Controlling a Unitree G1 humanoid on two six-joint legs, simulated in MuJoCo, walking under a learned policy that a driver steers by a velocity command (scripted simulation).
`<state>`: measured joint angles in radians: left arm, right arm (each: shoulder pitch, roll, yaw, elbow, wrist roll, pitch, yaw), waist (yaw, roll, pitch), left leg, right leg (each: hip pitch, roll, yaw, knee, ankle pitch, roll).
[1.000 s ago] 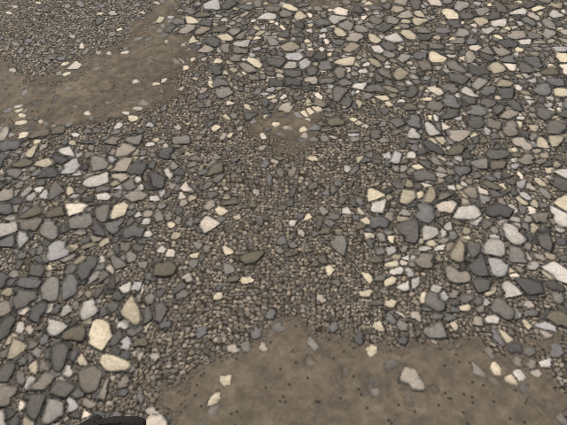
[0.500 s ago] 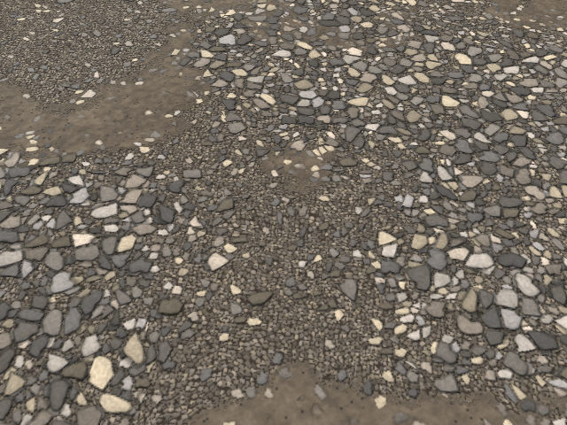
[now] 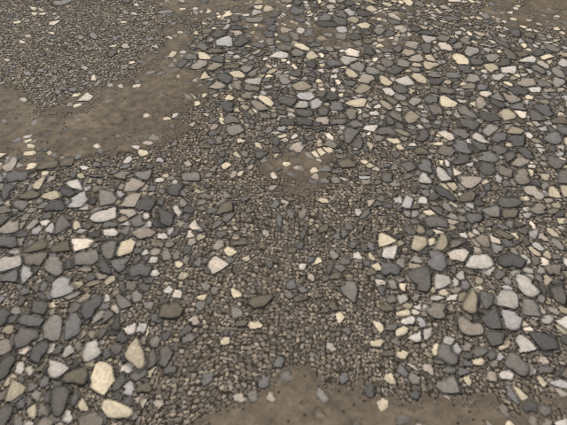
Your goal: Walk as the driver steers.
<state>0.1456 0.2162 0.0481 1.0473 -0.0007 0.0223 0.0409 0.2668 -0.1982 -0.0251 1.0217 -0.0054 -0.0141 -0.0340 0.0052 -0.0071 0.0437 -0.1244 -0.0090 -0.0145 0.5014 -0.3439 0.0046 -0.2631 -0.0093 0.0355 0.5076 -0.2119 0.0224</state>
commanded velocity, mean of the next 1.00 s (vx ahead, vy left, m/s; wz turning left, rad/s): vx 0.00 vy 0.00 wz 0.00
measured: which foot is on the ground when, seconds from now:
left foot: down 0.00-1.00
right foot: down 0.00-1.00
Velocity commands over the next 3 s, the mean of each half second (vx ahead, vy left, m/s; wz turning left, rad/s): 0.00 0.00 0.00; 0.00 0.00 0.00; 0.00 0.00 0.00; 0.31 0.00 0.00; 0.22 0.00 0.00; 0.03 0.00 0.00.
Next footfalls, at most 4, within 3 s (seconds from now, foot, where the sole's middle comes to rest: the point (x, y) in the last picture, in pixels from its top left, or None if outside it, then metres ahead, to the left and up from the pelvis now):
2.20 left None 0.46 0.09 -0.77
2.56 right None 0.44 -0.13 -0.77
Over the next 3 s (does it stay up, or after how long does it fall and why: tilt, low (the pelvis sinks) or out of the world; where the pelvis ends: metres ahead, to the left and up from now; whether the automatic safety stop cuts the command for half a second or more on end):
stays up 0.42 -0.01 0.00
